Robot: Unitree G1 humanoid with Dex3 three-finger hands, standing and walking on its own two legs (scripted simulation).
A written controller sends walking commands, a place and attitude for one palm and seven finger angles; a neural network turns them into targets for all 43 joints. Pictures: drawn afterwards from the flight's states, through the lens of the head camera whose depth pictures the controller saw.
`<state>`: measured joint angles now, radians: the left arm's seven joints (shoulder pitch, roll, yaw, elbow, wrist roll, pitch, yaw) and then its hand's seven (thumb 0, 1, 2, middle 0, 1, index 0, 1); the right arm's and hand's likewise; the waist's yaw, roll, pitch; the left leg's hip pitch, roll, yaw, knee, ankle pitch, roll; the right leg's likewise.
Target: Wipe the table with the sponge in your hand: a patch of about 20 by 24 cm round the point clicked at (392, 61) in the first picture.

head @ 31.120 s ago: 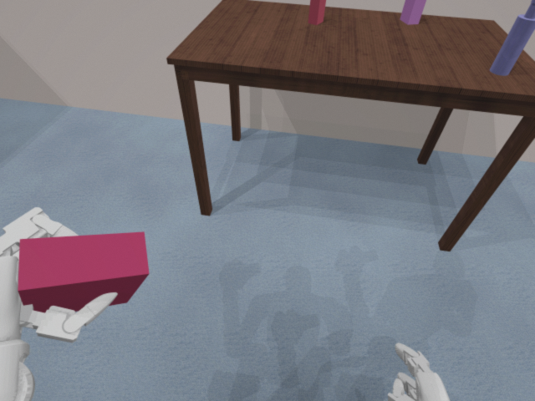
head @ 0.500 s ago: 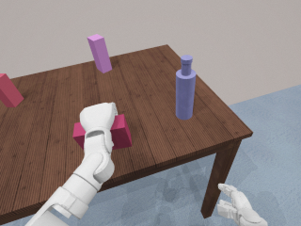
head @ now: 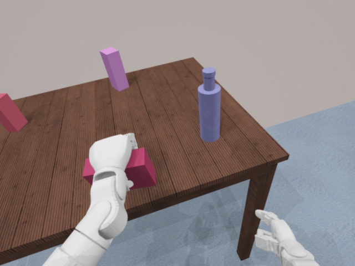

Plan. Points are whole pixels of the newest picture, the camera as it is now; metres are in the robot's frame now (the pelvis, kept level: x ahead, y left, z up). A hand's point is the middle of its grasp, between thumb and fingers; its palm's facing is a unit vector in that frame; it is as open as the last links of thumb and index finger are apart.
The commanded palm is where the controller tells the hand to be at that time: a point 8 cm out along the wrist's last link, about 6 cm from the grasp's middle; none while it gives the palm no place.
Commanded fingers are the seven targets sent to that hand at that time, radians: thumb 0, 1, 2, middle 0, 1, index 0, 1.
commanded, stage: slide back across to the middle lane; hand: left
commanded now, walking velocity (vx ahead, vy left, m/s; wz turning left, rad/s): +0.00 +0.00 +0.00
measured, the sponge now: (124, 175) +0.31 +0.18 +0.06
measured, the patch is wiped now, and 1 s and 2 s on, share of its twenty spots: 1.00 1.00 1.00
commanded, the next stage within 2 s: wipe forward along the middle lane in 0.56 s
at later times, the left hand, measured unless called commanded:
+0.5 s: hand (95, 174) +0.27 +0.22 +0.12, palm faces +0.11 -0.15 -0.98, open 9.0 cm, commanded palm +0.23 +0.23 +0.18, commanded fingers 0.00 0.10 1.30 -1.20 -1.60 -1.20 -1.60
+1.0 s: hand (80, 170) +0.28 +0.27 +0.11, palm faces +0.02 -0.07 -1.00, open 9.0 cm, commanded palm +0.26 +0.27 +0.16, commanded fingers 0.00 0.10 1.30 -1.20 -1.60 -1.20 -1.60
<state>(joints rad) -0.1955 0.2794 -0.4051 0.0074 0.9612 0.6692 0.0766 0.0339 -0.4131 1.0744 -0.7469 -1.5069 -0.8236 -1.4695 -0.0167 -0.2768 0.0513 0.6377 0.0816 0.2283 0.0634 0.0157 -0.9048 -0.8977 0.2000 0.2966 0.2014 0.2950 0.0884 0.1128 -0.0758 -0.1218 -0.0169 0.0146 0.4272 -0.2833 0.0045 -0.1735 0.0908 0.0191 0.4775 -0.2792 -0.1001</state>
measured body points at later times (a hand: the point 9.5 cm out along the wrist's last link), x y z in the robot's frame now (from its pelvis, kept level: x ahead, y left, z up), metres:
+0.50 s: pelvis +0.00 -0.01 +0.00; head -0.03 -0.07 +0.45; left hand +0.26 +0.22 +0.17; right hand +0.24 -0.22 -0.08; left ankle -0.03 +0.13 -0.74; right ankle -0.02 -0.05 -0.74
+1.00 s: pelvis -0.01 +0.00 +0.00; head -0.02 -0.05 +0.45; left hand +0.28 +0.27 +0.16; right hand +0.22 -0.22 -0.10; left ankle -0.03 +0.13 -0.74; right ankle -0.02 -0.05 -0.74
